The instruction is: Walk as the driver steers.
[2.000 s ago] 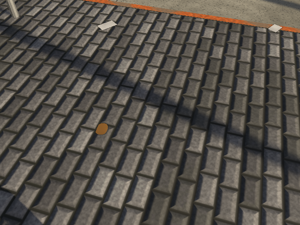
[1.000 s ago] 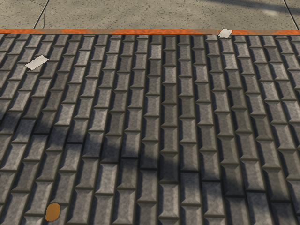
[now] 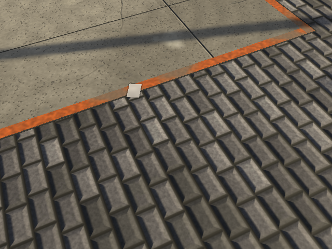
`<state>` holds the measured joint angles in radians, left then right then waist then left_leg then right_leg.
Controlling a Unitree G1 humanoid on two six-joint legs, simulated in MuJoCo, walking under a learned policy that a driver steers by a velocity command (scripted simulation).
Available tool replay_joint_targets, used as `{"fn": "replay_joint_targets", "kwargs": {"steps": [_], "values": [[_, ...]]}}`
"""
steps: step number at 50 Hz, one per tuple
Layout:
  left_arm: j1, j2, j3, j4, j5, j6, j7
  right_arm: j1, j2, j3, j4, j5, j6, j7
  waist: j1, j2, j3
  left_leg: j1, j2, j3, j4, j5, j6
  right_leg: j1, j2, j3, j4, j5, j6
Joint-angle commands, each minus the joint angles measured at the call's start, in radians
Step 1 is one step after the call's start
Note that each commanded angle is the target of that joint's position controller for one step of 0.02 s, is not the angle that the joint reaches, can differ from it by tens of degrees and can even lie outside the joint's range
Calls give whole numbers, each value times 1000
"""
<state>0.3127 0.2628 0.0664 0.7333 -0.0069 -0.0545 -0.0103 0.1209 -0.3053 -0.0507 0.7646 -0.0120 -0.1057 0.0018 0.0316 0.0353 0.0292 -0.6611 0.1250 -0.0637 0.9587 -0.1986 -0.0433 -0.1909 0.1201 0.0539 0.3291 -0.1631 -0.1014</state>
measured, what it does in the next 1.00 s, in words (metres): walks ahead: left foot, then right foot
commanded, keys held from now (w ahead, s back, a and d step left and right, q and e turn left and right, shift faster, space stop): w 0.32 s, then no key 0.54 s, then w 0.14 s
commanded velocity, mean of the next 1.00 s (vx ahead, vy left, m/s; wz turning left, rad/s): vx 0.29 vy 0.00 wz -0.08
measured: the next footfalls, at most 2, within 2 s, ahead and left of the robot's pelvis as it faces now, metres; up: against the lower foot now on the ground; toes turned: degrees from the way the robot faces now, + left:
left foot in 0.26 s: +0.34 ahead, +0.15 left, +0.00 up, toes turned -1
right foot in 0.70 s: +0.48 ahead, -0.08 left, +0.00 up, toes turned -1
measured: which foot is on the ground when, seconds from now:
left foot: up 0.00-0.24, down 0.26-1.00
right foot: down 0.00-0.28, up 0.30-0.68, down 0.70-1.00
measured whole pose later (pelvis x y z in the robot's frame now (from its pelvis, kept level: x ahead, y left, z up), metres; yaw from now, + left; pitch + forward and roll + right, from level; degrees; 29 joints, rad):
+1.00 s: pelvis +0.40 +0.03 -0.02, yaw -1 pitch +1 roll +0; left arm 0.15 0.22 0.05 0.80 -0.01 -0.02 0.01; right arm 0.26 -0.26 -0.02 0.93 0.00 0.00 -0.02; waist -0.02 0.01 -0.02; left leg -0.14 0.01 0.00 0.57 -0.45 0.01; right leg -0.38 0.02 -0.01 0.61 -0.25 -0.03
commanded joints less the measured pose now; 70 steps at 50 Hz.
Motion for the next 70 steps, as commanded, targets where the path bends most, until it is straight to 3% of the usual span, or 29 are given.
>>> {"fn": "replay_joint_targets", "kwargs": {"steps": [1,8,10,12,13,14,15,16,18,19,24,30,33,34,36,37,38,40,43,45,49,53,55,57,59,61,65,68,70], "values": [[-18,153,37,-58,-4,-19,17,-22,-40,-5,-57,-3,-2,2,-7,-82,-35,66,-20,38,-193,220,-16,-46,-218,118,-127,319,-148],[95,166,37,13,-11,-10,18,-185,-62,-6,-120,16,-20,31,57,-104,15,33,-68,29,-443,269,49,156,-308,191,-58,214,-114],[94,175,40,23,-9,-1,23,-156,-75,-11,-121,16,-24,37,34,-124,8,59,-80,36,-466,181,78,221,-335,211,-12,307,-95],[59,176,38,18,-6,8,25,-8,-112,-32,-84,13,-28,32,-51,-130,-79,279,-130,87,-506,158,124,221,-287,169,149,590,-61],[46,149,24,3,3,8,24,143,-155,-47,-55,4,-28,27,-119,-104,-206,537,-55,23,-461,224,176,116,-236,129,350,557,-32],[146,77,1,-11,5,-5,21,282,-236,-70,-37,-11,-25,22,-121,80,-372,938,167,-323,-448,178,315,-226,-99,59,716,219,39],[190,64,-9,5,-7,-19,17,342,-196,-64,-1,14,-14,29,-125,264,-439,1070,278,-660,-600,-16,392,-454,-18,79,937,-402,72],[102,153,11,-10,-25,-27,12,294,-133,-43,-11,32,-8,28,-140,143,-292,975,251,-610,-642,-188,342,-565,-84,122,1014,-379,64],[-45,151,13,-45,-13,-29,14,138,-89,-23,-39,7,4,25,-88,2,-61,650,177,-348,-677,148,292,-534,-163,44,931,-245,76],[-36,146,19,-40,3,-22,18,102,-67,-14,-44,-2,-1,26,-52,7,-49,566,146,-263,-678,362,281,-468,-192,40,871,-221,85],[8,54,-2,-25,12,8,31,60,-91,-17,-8,-1,-4,19,6,58,-98,448,73,-28,-695,803,279,-301,-195,-7,580,-91,136],[-138,66,-2,-45,10,9,21,120,-109,-19,48,12,38,3,-56,54,-113,506,61,8,-673,626,243,-213,-163,-17,300,135,125],[-147,80,6,-48,18,4,16,96,-105,-17,63,25,52,0,-34,50,-96,521,69,-26,-597,505,219,-155,-148,-25,173,133,90],[-120,90,12,-36,24,1,17,103,-90,-12,70,29,54,-1,-19,33,-101,511,39,-27,-552,429,187,-81,-144,-25,87,229,69],[-109,179,28,-45,37,6,33,249,-30,7,89,-13,36,4,-96,-140,-196,355,-83,31,-428,50,86,200,-335,150,164,791,-39],[-104,99,10,-33,32,20,35,275,7,21,106,-10,38,0,-83,-209,-252,321,-98,48,-391,-155,46,238,-388,206,176,744,-120],[-121,54,-2,-30,19,29,30,227,-16,19,98,-6,52,-4,-68,-189,-234,321,-89,39,-405,-192,29,197,-373,225,157,608,-128],[-206,67,-1,-39,15,38,17,187,-46,13,99,-1,90,-14,-82,-143,-164,377,-82,38,-493,-95,33,61,-295,167,139,344,-61],[-216,92,9,-27,15,28,8,177,-73,6,117,-2,113,-20,-68,-92,-109,401,-84,40,-517,-33,53,19,-224,87,167,332,-2],[-189,86,12,0,6,27,14,189,-58,9,133,3,113,-23,-62,-90,-127,405,-96,55,-518,-123,60,44,-205,74,172,176,-5],[-154,113,28,22,-5,27,26,169,-35,9,131,13,93,-24,-40,-99,-29,303,-109,74,-447,-292,98,-18,-241,173,94,-313,-56],[-155,114,34,27,-11,3,21,212,-31,4,151,19,51,-15,-64,-135,-41,351,-104,61,-431,-201,139,-29,-299,288,49,-255,-101],[-268,86,27,-10,-18,-7,13,290,-56,-6,191,20,39,-11,-115,-42,-43,510,-46,-14,-558,-139,170,-153,-208,115,187,-26,-45],[-351,56,18,-44,-13,-39,1,354,-149,-34,217,32,37,-10,-133,143,28,732,130,-265,-660,110,232,-464,-80,-119,434,58,45],[-390,61,19,-54,-14,-49,-10,395,-103,-23,221,20,38,-12,-147,122,91,886,253,-347,-666,370,297,-728,-130,-99,600,-388,55],[-429,30,4,-66,-33,-49,-26,412,-95,-21,221,25,46,-13,-152,70,119,968,237,-276,-677,368,269,-851,-182,-91,590,-335,52],[-410,-6,-16,-71,-23,-41,-63,305,-107,-19,183,20,56,-17,-93,126,78,627,109,-66,-773,400,202,-379,-123,-165,384,4,57],[-275,83,23,-37,-17,-17,-39,276,-145,-34,180,37,37,-19,12,133,0,586,98,3,-673,671,164,-89,-72,-162,307,60,18],[-66,137,58,36,-20,-2,-15,276,-130,-33,186,35,36,-20,117,102,-101,510,60,42,-397,738,120,199,-67,-147,242,68,-23]]}}
Velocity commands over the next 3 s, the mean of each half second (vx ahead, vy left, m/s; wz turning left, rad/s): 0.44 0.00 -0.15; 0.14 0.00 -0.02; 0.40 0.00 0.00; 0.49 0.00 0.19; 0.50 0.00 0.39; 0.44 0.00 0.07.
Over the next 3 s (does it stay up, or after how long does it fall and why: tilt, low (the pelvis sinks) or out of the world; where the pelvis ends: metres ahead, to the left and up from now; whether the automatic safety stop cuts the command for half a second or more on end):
stays up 1.34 0.16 -0.01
